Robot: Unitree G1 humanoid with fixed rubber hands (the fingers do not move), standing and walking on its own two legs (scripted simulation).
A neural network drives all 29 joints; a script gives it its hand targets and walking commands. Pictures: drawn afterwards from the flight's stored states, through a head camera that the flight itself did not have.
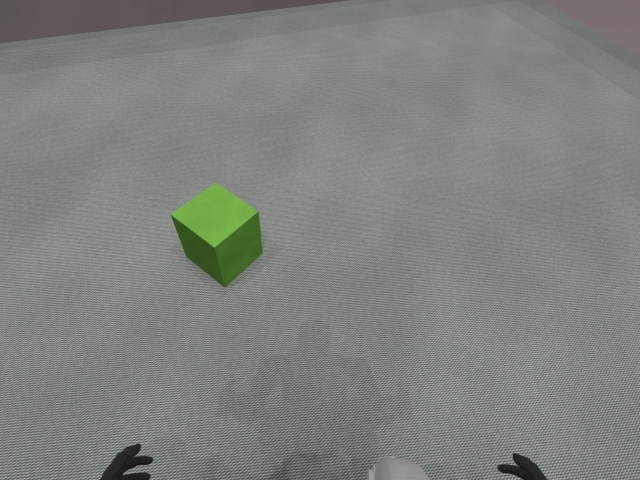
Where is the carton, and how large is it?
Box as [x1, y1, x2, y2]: [170, 183, 262, 286]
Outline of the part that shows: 214,183 170,214 186,256 223,286 225,286 262,253 258,211 218,184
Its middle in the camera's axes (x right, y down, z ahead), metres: -0.36 +0.00 +1.39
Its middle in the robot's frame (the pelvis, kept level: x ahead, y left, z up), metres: +0.92 +0.35 -0.65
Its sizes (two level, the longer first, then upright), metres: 0.210 0.200 0.250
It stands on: the floor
